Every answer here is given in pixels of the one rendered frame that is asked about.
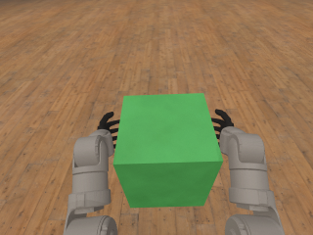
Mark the robot left forearm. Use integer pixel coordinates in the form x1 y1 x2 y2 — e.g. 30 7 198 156
63 129 114 235

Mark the right robot hand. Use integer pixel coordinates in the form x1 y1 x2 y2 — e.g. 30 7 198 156
211 109 234 147

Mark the robot left upper arm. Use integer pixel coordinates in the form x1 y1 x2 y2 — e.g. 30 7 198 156
65 215 118 235

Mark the robot right upper arm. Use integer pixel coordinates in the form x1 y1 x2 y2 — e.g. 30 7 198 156
225 213 285 235

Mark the carton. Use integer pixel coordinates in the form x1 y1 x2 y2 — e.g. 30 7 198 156
112 93 224 209

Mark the left robot hand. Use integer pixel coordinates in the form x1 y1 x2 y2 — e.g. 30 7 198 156
97 112 120 149

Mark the robot right forearm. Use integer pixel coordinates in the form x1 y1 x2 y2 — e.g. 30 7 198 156
219 126 286 235

